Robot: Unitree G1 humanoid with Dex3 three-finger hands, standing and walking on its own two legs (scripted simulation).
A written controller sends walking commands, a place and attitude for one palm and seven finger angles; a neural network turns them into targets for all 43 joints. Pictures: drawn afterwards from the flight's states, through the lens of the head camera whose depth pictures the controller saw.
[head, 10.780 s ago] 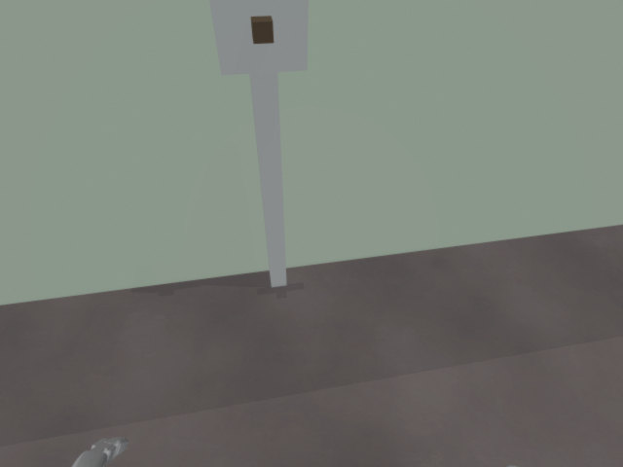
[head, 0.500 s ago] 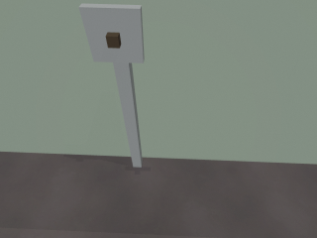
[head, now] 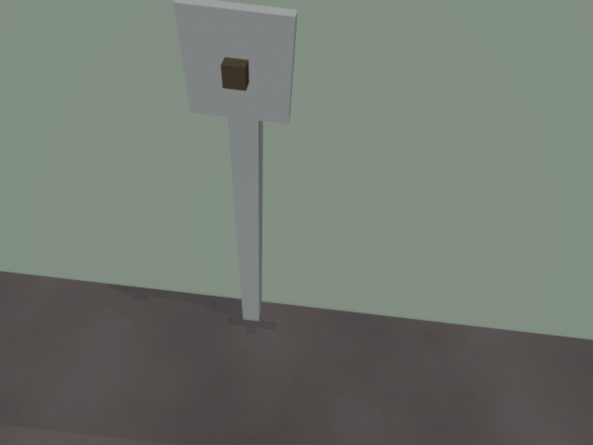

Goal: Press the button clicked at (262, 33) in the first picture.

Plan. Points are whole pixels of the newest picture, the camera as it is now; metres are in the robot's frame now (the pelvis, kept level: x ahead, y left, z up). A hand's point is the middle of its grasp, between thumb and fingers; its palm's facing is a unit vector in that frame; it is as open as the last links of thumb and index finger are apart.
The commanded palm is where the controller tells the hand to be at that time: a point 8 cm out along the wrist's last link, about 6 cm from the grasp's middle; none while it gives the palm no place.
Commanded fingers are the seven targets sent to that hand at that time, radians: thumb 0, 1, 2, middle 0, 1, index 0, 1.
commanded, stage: shuffle to correct the standing spot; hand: left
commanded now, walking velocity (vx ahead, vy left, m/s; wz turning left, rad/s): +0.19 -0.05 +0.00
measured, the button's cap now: (235, 73) +0.61 +0.17 +0.20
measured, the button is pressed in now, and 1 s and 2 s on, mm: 0 0 0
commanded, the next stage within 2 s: come to a stop and stand still in 0.30 s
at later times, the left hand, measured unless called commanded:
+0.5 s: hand (231, 397) +0.22 +0.12 -0.16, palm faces +0.02 -0.97 -0.23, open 7.3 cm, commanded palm none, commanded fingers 0.00 0.90 0.90 -0.20 -0.30 -0.20 -0.30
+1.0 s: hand out of the picture +0.14 +0.19 -0.17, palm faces +0.08 -0.96 -0.27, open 7.4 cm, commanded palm none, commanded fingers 0.00 0.90 0.90 -0.20 -0.30 -0.20 -0.30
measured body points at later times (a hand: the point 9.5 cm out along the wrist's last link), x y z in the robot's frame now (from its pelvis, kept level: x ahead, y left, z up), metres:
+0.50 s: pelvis +0.14 -0.07 +0.00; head +0.18 -0.08 +0.44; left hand +0.22 +0.17 -0.14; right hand +0.06 -0.26 -0.17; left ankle +0.01 +0.07 -0.66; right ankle +0.19 -0.15 -0.73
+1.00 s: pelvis +0.13 -0.01 +0.00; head +0.14 -0.02 +0.45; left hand +0.14 +0.24 -0.15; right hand +0.27 -0.25 -0.13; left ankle +0.13 +0.08 -0.73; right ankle +0.19 -0.15 -0.72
